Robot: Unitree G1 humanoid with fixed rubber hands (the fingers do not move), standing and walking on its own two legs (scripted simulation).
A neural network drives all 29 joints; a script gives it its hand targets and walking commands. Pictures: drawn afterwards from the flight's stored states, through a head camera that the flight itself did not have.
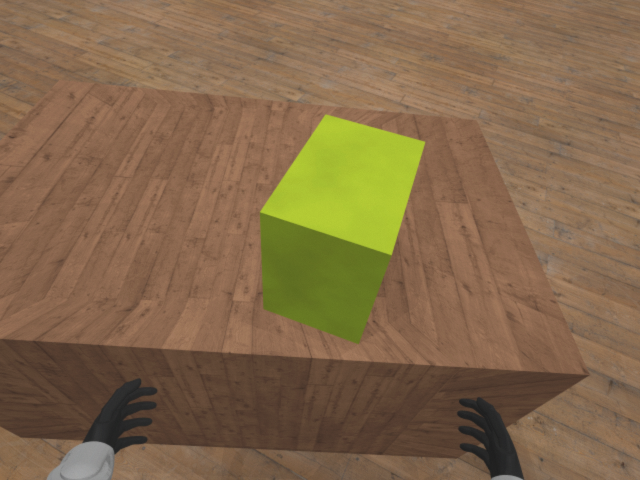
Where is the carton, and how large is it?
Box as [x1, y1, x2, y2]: [260, 114, 424, 343]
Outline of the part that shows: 325,114 260,211 263,308 358,343 392,252 424,142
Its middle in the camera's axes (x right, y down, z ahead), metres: +0.04 -0.01 +0.67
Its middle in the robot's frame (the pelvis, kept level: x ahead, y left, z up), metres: +0.51 -0.02 -0.01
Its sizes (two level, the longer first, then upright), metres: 0.264 0.178 0.246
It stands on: a pedestal, 0.64 m high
